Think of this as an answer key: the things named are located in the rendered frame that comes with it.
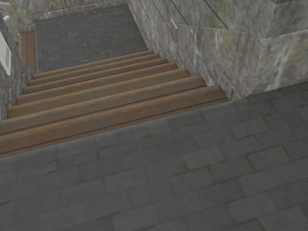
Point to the stairs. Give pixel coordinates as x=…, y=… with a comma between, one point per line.
x=79, y=101
x=27, y=49

